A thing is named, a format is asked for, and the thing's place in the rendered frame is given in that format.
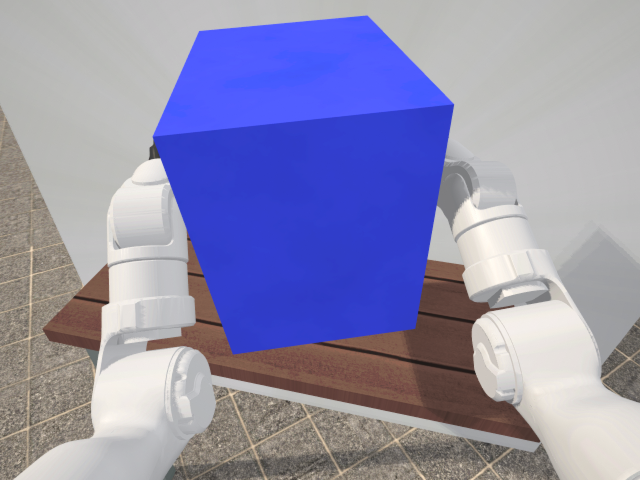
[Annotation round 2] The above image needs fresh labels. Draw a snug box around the carton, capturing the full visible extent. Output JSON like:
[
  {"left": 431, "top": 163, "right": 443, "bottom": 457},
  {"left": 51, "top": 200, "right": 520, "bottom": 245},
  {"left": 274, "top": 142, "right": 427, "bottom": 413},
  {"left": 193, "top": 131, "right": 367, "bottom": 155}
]
[{"left": 153, "top": 15, "right": 454, "bottom": 354}]

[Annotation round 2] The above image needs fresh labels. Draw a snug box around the left robot hand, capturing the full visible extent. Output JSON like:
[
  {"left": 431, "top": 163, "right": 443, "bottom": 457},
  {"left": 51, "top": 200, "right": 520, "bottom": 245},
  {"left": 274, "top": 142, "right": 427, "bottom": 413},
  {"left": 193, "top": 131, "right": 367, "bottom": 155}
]
[{"left": 149, "top": 139, "right": 161, "bottom": 160}]

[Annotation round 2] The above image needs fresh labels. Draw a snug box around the table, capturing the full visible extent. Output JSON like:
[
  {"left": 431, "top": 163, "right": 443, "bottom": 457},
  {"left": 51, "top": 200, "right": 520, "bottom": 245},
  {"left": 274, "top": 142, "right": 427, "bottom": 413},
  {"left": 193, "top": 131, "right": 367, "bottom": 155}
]
[{"left": 43, "top": 231, "right": 540, "bottom": 480}]

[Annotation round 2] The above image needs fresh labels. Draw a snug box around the right robot upper arm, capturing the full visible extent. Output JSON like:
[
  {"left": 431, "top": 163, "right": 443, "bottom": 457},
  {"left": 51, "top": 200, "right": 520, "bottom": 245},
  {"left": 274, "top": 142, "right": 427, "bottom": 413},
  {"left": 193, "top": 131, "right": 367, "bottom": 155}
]
[{"left": 472, "top": 300, "right": 640, "bottom": 480}]

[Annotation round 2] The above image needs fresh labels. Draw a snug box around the robot right forearm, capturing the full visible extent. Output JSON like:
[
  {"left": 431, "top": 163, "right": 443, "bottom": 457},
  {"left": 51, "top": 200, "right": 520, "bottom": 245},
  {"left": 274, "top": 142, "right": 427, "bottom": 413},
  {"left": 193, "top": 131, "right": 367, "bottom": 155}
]
[{"left": 437, "top": 138, "right": 601, "bottom": 378}]

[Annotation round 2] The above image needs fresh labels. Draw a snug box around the robot left forearm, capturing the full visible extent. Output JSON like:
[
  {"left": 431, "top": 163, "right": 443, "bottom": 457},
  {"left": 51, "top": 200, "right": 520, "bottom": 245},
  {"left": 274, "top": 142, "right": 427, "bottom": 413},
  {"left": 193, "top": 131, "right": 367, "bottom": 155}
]
[{"left": 91, "top": 158, "right": 196, "bottom": 431}]

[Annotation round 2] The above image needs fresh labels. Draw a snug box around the left robot upper arm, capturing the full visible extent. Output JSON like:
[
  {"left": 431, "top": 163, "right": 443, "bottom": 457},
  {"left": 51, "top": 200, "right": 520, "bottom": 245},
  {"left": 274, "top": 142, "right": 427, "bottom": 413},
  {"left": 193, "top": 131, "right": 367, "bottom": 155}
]
[{"left": 13, "top": 346, "right": 216, "bottom": 480}]

